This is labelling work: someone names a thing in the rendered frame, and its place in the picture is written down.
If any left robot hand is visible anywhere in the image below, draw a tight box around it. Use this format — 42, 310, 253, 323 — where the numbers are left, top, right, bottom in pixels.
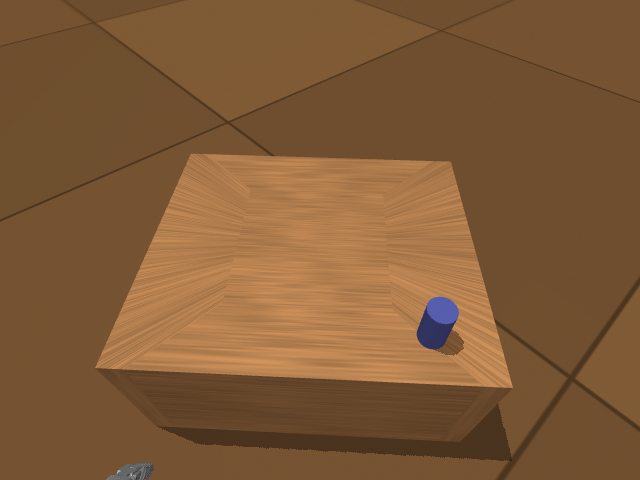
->
106, 463, 154, 480

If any can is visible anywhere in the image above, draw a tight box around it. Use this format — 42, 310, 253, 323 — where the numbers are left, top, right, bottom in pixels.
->
417, 297, 459, 350

